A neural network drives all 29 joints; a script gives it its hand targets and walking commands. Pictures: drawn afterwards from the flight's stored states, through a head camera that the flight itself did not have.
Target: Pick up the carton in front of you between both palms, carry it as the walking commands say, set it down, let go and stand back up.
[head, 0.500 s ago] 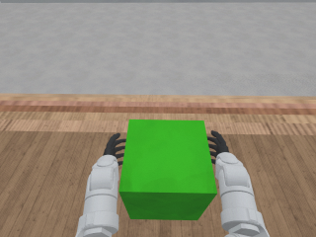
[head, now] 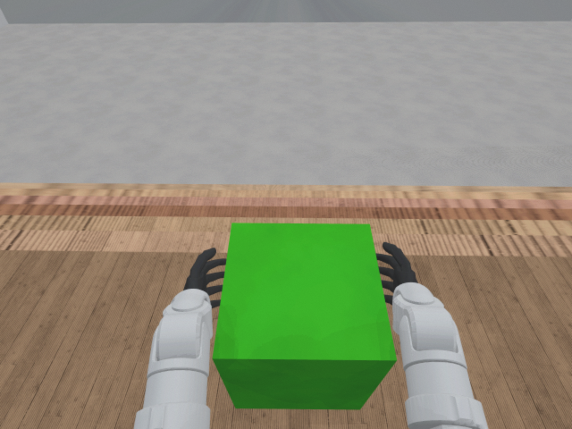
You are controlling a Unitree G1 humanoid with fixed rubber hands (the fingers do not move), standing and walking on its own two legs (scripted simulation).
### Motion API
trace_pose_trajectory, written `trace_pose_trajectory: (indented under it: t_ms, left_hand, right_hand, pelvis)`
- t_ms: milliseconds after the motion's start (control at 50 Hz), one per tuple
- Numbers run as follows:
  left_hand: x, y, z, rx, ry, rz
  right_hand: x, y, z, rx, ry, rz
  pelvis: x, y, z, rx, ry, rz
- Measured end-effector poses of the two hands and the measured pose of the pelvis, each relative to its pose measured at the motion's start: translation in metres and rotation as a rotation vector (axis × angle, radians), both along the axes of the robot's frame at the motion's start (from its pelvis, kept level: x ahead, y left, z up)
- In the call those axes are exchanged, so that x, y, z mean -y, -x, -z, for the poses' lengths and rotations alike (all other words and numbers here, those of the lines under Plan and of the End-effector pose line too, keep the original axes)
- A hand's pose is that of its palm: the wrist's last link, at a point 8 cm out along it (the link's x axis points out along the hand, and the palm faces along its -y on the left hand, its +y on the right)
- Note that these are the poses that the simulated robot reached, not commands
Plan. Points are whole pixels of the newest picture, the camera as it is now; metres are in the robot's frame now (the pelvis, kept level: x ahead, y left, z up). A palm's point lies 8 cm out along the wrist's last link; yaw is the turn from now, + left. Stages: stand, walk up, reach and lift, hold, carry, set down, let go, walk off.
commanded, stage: hold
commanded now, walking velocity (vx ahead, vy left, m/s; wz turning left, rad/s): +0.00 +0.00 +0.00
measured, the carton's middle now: (299, 321) +0.28 +0.00 -0.03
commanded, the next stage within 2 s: carry in 0.60 s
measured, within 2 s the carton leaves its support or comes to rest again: neither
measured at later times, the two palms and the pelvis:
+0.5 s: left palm (196, 300) +0.28 +0.15 +0.05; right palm (406, 295) +0.28 -0.15 +0.05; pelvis -0.02 +0.00 +0.00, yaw +0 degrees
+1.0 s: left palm (213, 234) +0.36 +0.13 +0.09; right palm (411, 230) +0.36 -0.17 +0.10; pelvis +0.09 -0.01 +0.00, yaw -1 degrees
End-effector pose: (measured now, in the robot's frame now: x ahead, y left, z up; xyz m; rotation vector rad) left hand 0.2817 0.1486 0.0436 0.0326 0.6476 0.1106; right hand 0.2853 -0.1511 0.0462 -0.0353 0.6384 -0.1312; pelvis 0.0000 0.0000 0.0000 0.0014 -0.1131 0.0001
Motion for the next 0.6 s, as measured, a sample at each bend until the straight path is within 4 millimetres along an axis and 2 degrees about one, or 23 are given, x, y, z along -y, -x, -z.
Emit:
trace_pose_trajectory:
  t_ms: [80, 360, 600]
  left_hand:
    - [0.001, 0.004, -0.005, 0.001, 0.001, 0.001]
    - [0.0, 0.008, -0.004, -0.012, 0.018, -0.009]
    - [0.0, 0.004, -0.005, -0.008, 0.017, -0.006]
  right_hand:
    - [0.001, 0.004, -0.005, 0.001, -0.003, 0.003]
    - [0.001, 0.01, -0.003, -0.011, -0.022, 0.017]
    - [0.0, 0.006, -0.004, -0.008, -0.019, 0.017]
  pelvis:
    - [0.0, 0.002, 0.0, 0.014, 0.0, -0.002]
    - [-0.001, 0.015, 0.002, 0.03, 0.0, -0.001]
    - [-0.002, 0.013, 0.003, 0.016, 0.0, 0.003]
